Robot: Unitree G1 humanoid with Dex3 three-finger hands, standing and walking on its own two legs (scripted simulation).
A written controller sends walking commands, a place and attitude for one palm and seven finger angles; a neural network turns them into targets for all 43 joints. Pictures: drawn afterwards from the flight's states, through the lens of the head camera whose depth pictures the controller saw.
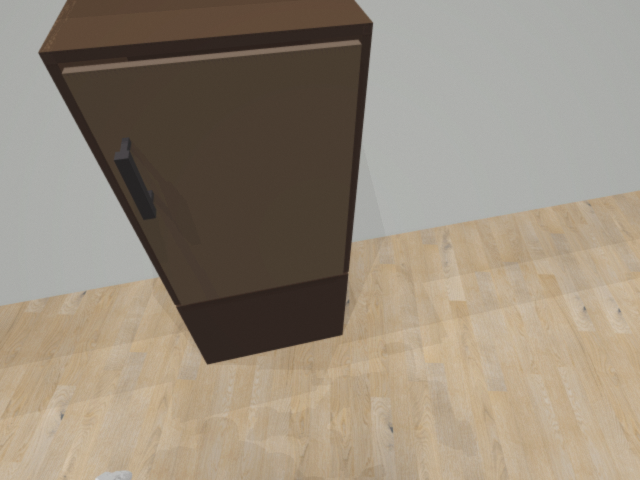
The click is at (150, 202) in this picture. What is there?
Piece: cupboard door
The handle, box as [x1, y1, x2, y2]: [114, 137, 155, 219]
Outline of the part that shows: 122,138 120,151 115,152 114,161 143,219 155,217 155,208 152,203 153,193 151,190 146,190 129,152 130,141 128,137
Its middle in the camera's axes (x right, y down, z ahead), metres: -0.30 -0.10 +0.63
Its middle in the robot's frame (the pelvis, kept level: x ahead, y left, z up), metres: +0.54 +0.33 +0.06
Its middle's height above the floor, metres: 0.83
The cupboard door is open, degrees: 0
